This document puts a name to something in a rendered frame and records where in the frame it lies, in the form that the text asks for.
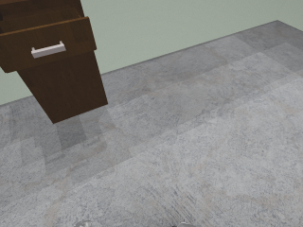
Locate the cabinet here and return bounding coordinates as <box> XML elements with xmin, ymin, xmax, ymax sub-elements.
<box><xmin>0</xmin><ymin>0</ymin><xmax>108</xmax><ymax>124</ymax></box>

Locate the handle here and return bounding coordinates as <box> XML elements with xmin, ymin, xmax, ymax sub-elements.
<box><xmin>31</xmin><ymin>41</ymin><xmax>66</xmax><ymax>59</ymax></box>

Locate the drawer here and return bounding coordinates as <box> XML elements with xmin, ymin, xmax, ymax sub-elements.
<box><xmin>0</xmin><ymin>8</ymin><xmax>97</xmax><ymax>73</ymax></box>

